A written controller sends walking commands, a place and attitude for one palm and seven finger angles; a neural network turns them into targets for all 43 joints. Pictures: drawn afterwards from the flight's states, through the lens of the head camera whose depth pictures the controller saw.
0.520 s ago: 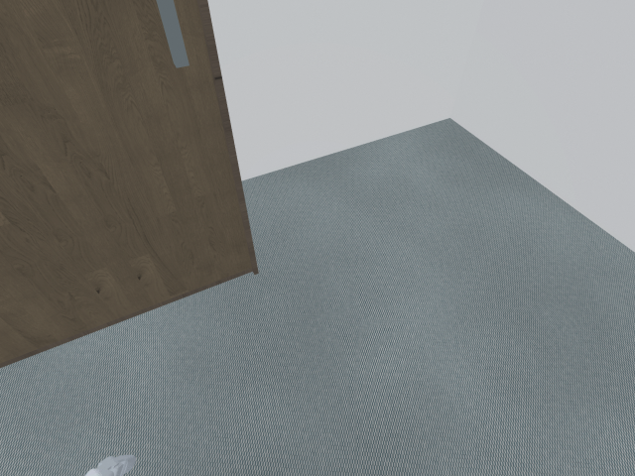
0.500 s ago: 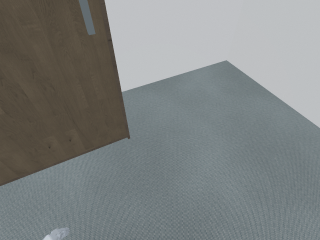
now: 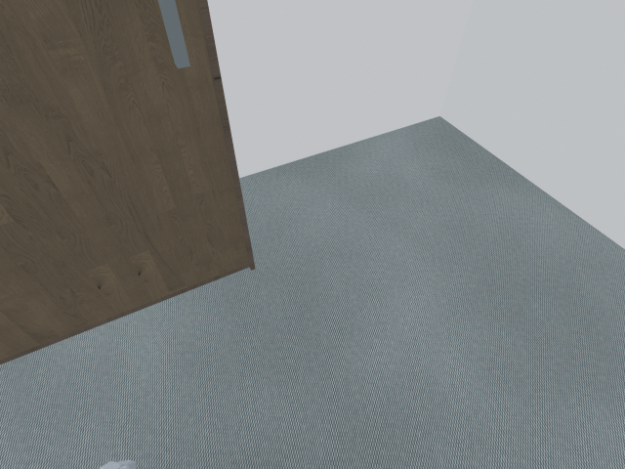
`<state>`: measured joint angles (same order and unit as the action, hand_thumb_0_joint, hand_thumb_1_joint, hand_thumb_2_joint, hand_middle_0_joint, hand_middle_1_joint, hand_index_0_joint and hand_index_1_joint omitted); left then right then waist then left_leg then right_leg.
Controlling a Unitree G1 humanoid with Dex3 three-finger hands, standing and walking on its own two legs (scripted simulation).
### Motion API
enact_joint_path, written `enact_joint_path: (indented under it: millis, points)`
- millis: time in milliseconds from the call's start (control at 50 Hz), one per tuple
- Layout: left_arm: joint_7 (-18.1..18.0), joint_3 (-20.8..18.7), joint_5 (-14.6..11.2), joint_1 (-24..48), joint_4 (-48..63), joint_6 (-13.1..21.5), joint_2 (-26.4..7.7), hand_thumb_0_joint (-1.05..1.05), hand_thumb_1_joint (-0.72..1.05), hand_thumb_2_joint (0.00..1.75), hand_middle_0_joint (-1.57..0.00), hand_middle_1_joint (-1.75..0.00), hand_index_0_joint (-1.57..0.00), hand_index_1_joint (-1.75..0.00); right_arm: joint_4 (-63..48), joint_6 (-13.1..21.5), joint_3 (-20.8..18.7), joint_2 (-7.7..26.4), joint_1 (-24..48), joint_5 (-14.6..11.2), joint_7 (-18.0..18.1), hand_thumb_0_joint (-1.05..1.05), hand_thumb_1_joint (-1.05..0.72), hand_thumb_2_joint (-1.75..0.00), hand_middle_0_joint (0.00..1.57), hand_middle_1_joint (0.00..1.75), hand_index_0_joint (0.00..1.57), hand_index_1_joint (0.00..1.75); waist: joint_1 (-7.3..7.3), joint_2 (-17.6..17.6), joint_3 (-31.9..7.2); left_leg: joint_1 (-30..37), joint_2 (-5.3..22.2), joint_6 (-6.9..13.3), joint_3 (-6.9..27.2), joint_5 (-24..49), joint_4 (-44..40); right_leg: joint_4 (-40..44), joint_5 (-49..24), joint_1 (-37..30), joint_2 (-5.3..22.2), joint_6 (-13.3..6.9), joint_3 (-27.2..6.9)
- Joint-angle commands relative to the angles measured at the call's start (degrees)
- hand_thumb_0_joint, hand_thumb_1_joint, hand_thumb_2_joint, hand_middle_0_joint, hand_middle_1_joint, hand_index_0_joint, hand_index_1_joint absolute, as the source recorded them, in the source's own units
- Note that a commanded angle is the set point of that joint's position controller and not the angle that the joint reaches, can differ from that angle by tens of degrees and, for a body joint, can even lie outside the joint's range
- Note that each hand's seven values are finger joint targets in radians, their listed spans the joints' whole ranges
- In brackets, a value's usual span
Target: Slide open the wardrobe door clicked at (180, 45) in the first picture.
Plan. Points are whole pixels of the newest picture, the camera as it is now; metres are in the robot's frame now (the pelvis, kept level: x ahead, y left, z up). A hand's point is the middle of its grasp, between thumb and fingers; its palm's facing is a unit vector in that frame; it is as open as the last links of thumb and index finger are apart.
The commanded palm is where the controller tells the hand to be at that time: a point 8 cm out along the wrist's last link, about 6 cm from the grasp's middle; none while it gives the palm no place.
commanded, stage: stand and wait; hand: right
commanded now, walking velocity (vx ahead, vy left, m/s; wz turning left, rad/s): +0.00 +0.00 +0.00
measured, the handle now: (164, 2) +0.89 +0.34 +0.22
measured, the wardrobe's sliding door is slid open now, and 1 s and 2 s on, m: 0.00 0.00 0.00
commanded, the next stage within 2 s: look at it before walking up in 0.30 s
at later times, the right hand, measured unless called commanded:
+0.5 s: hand out of the picture +0.07 -0.23 -0.15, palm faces -0.03 +0.94 -0.33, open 7.4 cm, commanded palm none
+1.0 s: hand out of the picture +0.07 -0.23 -0.15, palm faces -0.03 +0.95 -0.32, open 7.4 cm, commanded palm none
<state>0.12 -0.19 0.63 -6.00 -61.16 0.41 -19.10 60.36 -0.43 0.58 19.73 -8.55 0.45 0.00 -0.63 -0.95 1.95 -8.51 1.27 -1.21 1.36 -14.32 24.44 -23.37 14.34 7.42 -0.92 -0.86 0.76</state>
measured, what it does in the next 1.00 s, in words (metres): stands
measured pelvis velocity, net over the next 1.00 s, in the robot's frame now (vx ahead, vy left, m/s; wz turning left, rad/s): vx -0.01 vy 0.02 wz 0.01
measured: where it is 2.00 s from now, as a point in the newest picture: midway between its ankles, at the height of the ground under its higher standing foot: outside the picture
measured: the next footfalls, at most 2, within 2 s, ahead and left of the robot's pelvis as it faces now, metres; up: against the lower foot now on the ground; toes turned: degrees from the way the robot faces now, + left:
right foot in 1.76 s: +0.23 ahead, -0.08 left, +0.00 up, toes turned +13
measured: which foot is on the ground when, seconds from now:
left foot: down 0.00-1.00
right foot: down 0.00-1.00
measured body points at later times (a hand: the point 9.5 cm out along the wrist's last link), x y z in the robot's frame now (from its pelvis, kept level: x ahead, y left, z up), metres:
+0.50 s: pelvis -0.01 +0.01 +0.00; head -0.01 +0.01 +0.45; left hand +0.07 +0.31 -0.13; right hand +0.08 -0.28 -0.13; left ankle -0.01 +0.13 -0.74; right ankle -0.02 -0.11 -0.74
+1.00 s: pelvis -0.01 +0.02 +0.00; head +0.00 +0.01 +0.45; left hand +0.07 +0.31 -0.13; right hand +0.07 -0.28 -0.13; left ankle -0.01 +0.13 -0.74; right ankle -0.02 -0.11 -0.74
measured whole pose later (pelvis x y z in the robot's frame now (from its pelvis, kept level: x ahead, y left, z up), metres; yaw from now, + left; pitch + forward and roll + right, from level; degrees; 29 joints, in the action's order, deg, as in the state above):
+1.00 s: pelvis -0.01 +0.02 +0.00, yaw +0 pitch -2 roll +0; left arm 0.2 0.2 0.5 -6.5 -63.9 0.7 -19.1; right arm 62.4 0.3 0.6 19.5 -7.8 0.4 -0.2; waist -0.4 -0.7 2.0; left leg -7.9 -0.2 0.0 1.2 -11.9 21.3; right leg -20.0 12.0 6.5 0.5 0.5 0.7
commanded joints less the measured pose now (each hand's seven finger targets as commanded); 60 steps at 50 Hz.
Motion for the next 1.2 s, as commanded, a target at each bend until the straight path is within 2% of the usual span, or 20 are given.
enact_joint_path:
  millis: [0, 100, 160, 200, 220, 340, 360, 420, 900, 1000, 1040, 1060, 1120, 1180]
  points:
    - [-1.0, -2.4, -0.1, 3.7, 3.3, 1.6, -12.0, 0.0, 0.9, 0.9, -0.2, -0.3, -0.2, -0.3, -3.5, 1.8, -2.6, 11.7, 3.4, 0.1, 0.9, 0.0, -0.9, -0.9, 0.2, 0.3, 0.2, 0.3, 0.57, 1.0, -4.5, 0.8, 5.6, 3.1, 4.7, 12.6, -3.1, 3.9, -11.7, -0.5, 7.3, -1.2, -5.5]
    - [-0.9, -2.2, -0.1, 3.2, 2.4, 1.5, -12.0, 0.0, 0.9, 0.9, -0.2, -0.3, -0.2, -0.3, -2.5, 1.9, -2.6, 11.8, 3.3, 0.1, 0.8, 0.0, -0.9, -0.9, 0.2, 0.3, 0.2, 0.3, 0.55, 0.6, -3.8, 0.4, 5.6, 3.2, 5.2, 10.5, -4.2, 4.8, -9.6, -0.2, 7.3, -1.0, -5.7]
    - [-0.9, -2.2, -0.2, 2.8, 1.9, 1.6, -12.0, 0.0, 0.9, 0.9, -0.2, -0.3, -0.2, -0.3, -2.3, 2.0, -2.5, 11.8, 3.0, 0.1, 0.9, 0.0, -0.9, -0.9, 0.2, 0.3, 0.2, 0.3, 0.47, 0.3, -4.8, 1.2, 5.7, 3.2, 5.2, 11.8, -4.3, 4.5, -10.8, -0.7, 7.5, -1.0, -5.7]
    - [-0.9, -2.1, -0.1, 2.8, 1.7, 1.5, -12.1, 0.0, 0.9, 0.9, -0.2, -0.3, -0.2, -0.3, -2.2, 2.0, -2.5, 11.9, 3.4, 0.0, 0.8, 0.0, -0.9, -0.9, 0.2, 0.3, 0.2, 0.3, 0.58, -0.1, -3.9, 0.5, 5.7, 3.2, 5.3, 11.2, -4.5, 5.0, -10.1, -0.5, 7.5, -0.8, -5.7]
    - [-0.9, -2.1, -0.1, 2.9, 1.5, 1.6, -12.1, 0.0, 0.9, 0.9, -0.2, -0.3, -0.2, -0.3, -2.1, 1.9, -2.4, 11.7, 3.3, 0.1, 0.8, 0.0, -0.9, -0.9, 0.2, 0.3, 0.2, 0.3, 0.44, 0.9, -3.3, 0.1, 5.7, 3.2, 5.4, 10.1, -4.8, 5.4, -9.2, -0.3, 7.5, -0.9, -5.7]
    - [-0.8, -2.0, -0.1, 2.8, 1.1, 1.6, -12.0, 0.0, 0.9, 0.9, -0.2, -0.3, -0.2, -0.3, -2.0, 1.9, -2.5, 11.6, 3.5, 0.2, 0.8, 0.0, -0.9, -0.9, 0.2, 0.3, 0.2, 0.3, 0.34, 0.8, -2.6, -0.4, 5.4, 3.0, 5.6, 8.4, -5.3, 6.0, -8.2, 0.2, 7.6, -0.8, -5.8]
    - [-0.8, -2.0, -0.1, 2.5, 1.2, 1.6, -11.9, 0.0, 0.9, 0.9, -0.2, -0.3, -0.2, -0.3, -2.0, 2.0, -2.6, 11.6, 3.5, 0.2, 0.8, 0.0, -0.9, -0.9, 0.2, 0.3, 0.2, 0.3, 0.39, 0.0, -3.0, 0.0, 5.5, 3.1, 5.6, 8.8, -5.5, 5.7, -8.6, 0.2, 7.5, -0.8, -5.9]
    - [-0.8, -2.0, -0.1, 2.5, 1.2, 1.6, -11.9, 0.0, 0.9, 0.9, -0.2, -0.3, -0.2, -0.3, -2.1, 2.0, -2.6, 11.7, 3.7, 0.2, 0.7, 0.0, -0.9, -0.9, 0.2, 0.3, 0.2, 0.3, 0.48, 0.6, -2.9, -0.6, 5.5, 3.1, 5.9, 8.0, -5.7, 6.1, -8.0, -0.1, 7.6, -0.7, -5.8]
    - [-0.9, -1.9, -0.2, 2.1, 0.7, 1.7, -11.6, 0.0, 0.9, 0.9, -0.2, -0.3, -0.2, -0.3, -1.6, 2.3, -2.6, 11.4, 2.8, 0.1, 0.8, 0.0, -0.9, -0.9, 0.2, 0.3, 0.2, 0.3, 0.51, 0.6, -4.2, 0.9, 5.6, 3.2, 5.8, 13.0, -5.9, 5.7, -11.5, -1.7, 7.9, -0.4, -5.4]
    - [-0.9, -1.9, -0.2, 2.3, 0.6, 1.6, -11.7, 0.0, 0.9, 0.9, -0.2, -0.3, -0.2, -0.3, -1.5, 2.2, -2.6, 11.4, 3.0, 0.2, 0.8, 0.0, -0.9, -0.9, 0.2, 0.3, 0.2, 0.3, 0.47, 1.0, -3.4, 0.6, 5.5, 3.1, 5.7, 11.8, -6.2, 6.2, -10.8, -1.4, 7.9, -0.4, -5.6]
    - [-0.8, -0.7, 0.1, -0.2, -0.6, 1.0, -6.6, 0.0, 0.9, 0.9, -0.2, -0.3, -0.2, -0.3, -0.1, 1.4, -1.5, 6.3, 0.2, 0.0, 0.9, 0.0, -0.9, -0.9, 0.2, 0.3, 0.2, 0.3, 0.58, 0.8, -4.2, 0.2, 5.0, 2.5, 5.9, 7.3, -6.2, 5.3, -6.9, -2.1, 7.8, 0.5, -4.0]
    - [-0.7, -0.3, 0.3, -2.1, -0.9, 0.6, -4.9, 0.0, 0.9, 0.9, -0.2, -0.3, -0.2, -0.3, 0.0, 0.8, -1.3, 4.7, -1.3, 0.2, 0.9, 0.0, -0.9, -0.9, 0.2, 0.3, 0.2, 0.3, 0.55, -0.2, -4.1, -0.3, 4.6, 2.5, 6.3, 2.5, -5.7, 4.4, -3.0, -1.6, 7.6, 0.7, -3.5]
    - [-0.7, -1.0, 0.6, -3.8, -0.3, 0.3, -5.1, 0.0, 0.9, 0.9, -0.2, -0.3, -0.2, -0.3, -0.9, -0.1, -1.8, 4.5, -2.8, 0.6, 0.2, 0.0, -0.9, -0.9, 0.2, 0.3, 0.2, 0.3, 0.46, 0.7, 1.5, -6.0, 2.9, 3.3, 7.8, -8.9, -4.6, 4.2, 8.2, 1.8, 7.8, 0.1, -3.2]
    - [-0.8, -1.9, 0.6, -5.3, 1.1, 0.4, -5.9, 0.0, 0.9, 0.9, -0.2, -0.3, -0.2, -0.3, -2.6, -0.2, -2.5, 3.6, -4.4, 0.8, -0.4, 0.0, -0.9, -0.9, 0.2, 0.3, 0.2, 0.3, 0.6, 3.3, 4.5, -10.2, 0.5, 4.0, 7.2, -11.0, -0.2, 4.8, 13.5, 3.1, 9.9, -1.5, -5.0]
